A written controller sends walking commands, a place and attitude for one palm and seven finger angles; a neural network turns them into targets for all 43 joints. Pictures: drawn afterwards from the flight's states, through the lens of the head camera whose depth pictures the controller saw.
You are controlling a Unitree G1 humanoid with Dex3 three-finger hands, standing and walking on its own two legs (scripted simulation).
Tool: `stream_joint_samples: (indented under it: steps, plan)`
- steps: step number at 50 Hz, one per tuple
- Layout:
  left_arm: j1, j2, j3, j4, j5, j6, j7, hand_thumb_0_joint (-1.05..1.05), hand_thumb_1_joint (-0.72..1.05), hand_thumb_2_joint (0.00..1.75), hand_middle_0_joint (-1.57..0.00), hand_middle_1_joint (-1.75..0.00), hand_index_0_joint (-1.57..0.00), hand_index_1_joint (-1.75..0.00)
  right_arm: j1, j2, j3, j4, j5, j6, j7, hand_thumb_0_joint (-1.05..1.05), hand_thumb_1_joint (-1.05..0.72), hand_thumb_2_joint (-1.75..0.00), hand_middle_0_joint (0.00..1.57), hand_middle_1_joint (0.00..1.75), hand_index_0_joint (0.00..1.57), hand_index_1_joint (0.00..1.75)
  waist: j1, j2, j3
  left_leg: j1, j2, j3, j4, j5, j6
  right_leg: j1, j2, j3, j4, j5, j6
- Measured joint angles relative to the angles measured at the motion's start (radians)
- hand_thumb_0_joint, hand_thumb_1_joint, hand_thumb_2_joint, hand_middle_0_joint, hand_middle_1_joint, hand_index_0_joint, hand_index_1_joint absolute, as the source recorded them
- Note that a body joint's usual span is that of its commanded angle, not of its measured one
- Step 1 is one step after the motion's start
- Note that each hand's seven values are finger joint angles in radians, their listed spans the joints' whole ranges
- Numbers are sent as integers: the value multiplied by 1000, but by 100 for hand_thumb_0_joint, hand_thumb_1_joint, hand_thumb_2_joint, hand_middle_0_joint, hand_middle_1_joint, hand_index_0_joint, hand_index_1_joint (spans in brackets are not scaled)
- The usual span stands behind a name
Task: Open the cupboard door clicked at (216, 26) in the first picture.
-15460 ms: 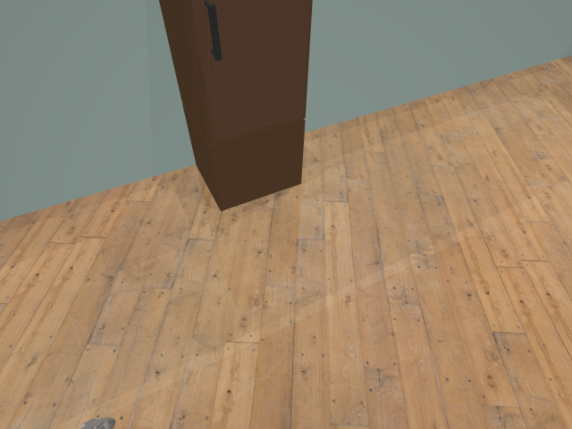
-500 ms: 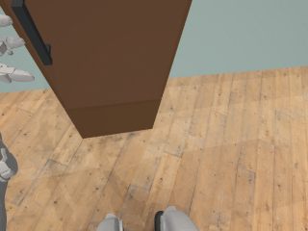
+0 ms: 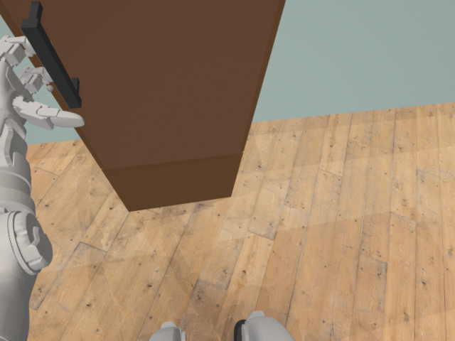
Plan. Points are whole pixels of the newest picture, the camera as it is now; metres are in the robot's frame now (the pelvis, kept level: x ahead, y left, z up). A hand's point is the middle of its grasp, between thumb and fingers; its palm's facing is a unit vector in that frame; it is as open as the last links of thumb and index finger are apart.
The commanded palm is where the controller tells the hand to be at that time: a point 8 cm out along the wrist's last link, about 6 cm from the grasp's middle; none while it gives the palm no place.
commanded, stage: slide the fingers in behind the handle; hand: left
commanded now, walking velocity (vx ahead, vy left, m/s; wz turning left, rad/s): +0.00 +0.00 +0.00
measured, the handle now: (57, 60) +0.56 +0.25 +0.11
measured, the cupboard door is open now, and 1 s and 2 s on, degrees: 0 0 2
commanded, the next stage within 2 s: close the thumb around the handle in 0.86 s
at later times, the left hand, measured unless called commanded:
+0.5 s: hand (72, 87) +0.51 +0.22 +0.11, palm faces +0.10 -0.99 +0.00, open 14.0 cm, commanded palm +0.48 +0.26 +0.11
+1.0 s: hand (72, 87) +0.51 +0.22 +0.11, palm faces +0.11 -0.99 -0.01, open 14.0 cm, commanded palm +0.48 +0.26 +0.11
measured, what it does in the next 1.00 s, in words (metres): stands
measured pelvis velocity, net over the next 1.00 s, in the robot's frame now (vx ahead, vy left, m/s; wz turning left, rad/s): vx -0.01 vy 0.00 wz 0.00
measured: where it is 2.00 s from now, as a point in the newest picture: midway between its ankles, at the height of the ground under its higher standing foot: outside the picture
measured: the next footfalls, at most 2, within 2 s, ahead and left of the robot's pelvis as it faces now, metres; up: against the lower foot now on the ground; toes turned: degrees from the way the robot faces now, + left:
none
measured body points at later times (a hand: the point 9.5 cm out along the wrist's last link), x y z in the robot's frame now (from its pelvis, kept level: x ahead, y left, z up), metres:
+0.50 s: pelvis -0.01 -0.01 +0.00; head +0.11 +0.01 +0.44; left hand +0.49 +0.27 +0.11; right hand -0.01 -0.27 -0.11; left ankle -0.02 +0.10 -0.70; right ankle +0.01 -0.13 -0.70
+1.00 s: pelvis -0.01 +0.00 +0.00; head +0.11 +0.02 +0.43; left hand +0.50 +0.27 +0.11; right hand -0.02 -0.27 -0.11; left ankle -0.02 +0.10 -0.70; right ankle +0.01 -0.13 -0.70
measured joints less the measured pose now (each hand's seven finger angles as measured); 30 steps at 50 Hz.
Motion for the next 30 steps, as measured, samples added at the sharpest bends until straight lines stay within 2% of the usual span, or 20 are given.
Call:
stream_joint_samples:
  steps: [5,13,30]
  plan:
    - [1,-26,5,-5,3,-6,22,-2,-50,30,-29,-120,-30,-120,0,-3,-3,9,-1,-2,1,1,-90,-90,20,30,21,30,-1,-2,0,7,1,-1,-6,3,-4,4,1,-1,1,-1,-4]
    - [-15,-28,-8,18,13,-11,47,-2,-50,30,-30,-120,-30,-120,-6,-5,-5,8,1,-12,-2,1,-90,-90,20,30,21,30,-8,-1,7,12,2,-1,-11,10,-8,6,2,-1,2,2,-9]
    - [-15,-63,-17,19,21,-31,85,-2,-50,30,-30,-120,-30,-120,-3,-2,-9,13,-1,-28,3,1,-90,-90,20,30,20,30,-6,0,3,16,0,4,-16,19,-9,4,1,5,5,8,-11]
